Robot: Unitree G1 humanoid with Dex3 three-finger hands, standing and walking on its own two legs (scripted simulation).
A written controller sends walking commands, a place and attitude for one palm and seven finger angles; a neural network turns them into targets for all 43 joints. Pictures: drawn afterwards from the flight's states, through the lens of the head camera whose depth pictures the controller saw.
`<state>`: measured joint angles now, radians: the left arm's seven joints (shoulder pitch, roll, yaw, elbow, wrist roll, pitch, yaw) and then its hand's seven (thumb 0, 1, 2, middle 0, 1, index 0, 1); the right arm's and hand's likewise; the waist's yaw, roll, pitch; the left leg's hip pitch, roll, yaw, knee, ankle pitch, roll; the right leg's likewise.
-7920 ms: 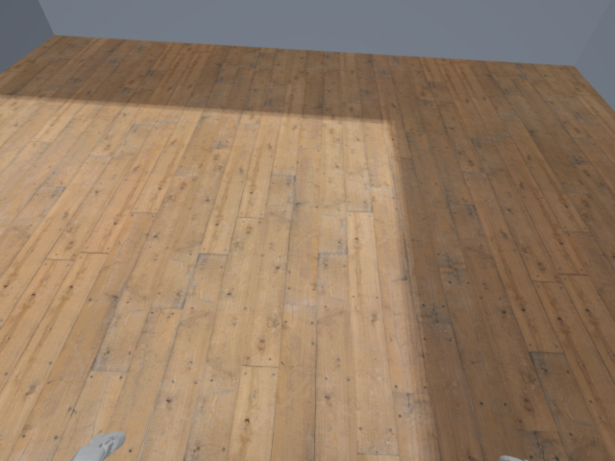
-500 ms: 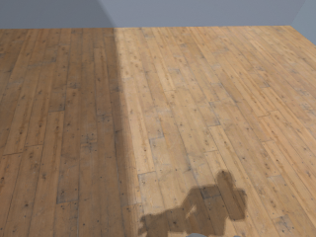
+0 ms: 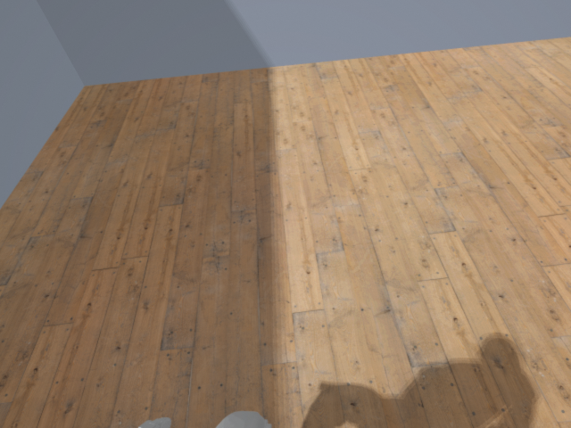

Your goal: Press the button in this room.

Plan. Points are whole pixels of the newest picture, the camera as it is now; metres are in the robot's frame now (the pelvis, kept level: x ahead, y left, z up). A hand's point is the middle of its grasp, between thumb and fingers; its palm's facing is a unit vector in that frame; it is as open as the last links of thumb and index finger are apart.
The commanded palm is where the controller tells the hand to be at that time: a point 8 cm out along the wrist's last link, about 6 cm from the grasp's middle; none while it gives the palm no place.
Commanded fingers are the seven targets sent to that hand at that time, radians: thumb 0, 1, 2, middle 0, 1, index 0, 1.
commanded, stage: turn or walk to find it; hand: left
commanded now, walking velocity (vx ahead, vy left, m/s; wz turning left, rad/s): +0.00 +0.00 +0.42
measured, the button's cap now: out of the picture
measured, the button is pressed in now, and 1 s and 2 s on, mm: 0 0 0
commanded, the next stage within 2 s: none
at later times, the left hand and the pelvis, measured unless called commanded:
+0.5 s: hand out of the picture -0.08 +0.27 -0.19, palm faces +0.28 -0.93 -0.22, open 7.4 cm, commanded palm none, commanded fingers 0.00 0.90 0.90 -0.20 -0.30 -0.20 -0.30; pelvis -0.05 +0.06 +0.00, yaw +12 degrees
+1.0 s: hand out of the picture -0.02 +0.24 -0.15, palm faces +0.37 -0.89 -0.26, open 7.4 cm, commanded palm none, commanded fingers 0.00 0.90 0.90 -0.20 -0.30 -0.20 -0.30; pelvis -0.08 +0.02 -0.01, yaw +23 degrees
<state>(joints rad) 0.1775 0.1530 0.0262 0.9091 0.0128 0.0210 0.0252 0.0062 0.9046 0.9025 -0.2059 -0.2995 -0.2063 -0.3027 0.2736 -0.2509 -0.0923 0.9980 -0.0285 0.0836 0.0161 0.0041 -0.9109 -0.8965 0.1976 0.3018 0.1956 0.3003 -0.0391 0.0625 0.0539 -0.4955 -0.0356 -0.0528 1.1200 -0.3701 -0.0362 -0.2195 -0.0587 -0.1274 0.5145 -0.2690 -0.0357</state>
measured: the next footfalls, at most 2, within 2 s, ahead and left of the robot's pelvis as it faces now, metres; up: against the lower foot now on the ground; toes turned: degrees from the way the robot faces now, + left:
left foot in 0.38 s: -0.03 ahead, +0.15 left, +0.00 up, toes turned +15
right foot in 1.00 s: -0.01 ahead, -0.08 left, +0.00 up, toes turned +22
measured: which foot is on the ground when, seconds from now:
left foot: up 0.00-0.36, down 0.38-1.00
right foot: down 0.00-0.38, up 0.40-0.98, down 1.00-1.00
